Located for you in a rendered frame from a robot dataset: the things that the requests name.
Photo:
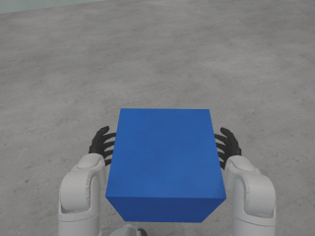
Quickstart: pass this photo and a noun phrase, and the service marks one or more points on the left robot thigh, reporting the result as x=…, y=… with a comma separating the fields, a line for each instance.
x=126, y=231

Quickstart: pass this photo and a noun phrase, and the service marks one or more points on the robot left forearm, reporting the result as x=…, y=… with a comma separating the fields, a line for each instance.
x=79, y=197

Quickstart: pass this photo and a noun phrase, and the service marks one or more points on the left robot hand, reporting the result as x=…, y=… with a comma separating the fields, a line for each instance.
x=99, y=146

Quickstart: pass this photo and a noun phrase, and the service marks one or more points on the robot right forearm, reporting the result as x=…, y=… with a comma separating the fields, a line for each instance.
x=254, y=198

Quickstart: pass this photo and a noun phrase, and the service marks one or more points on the carton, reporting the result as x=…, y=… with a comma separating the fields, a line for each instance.
x=165, y=166

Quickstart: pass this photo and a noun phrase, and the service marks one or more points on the right robot hand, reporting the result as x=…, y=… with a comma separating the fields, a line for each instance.
x=230, y=147

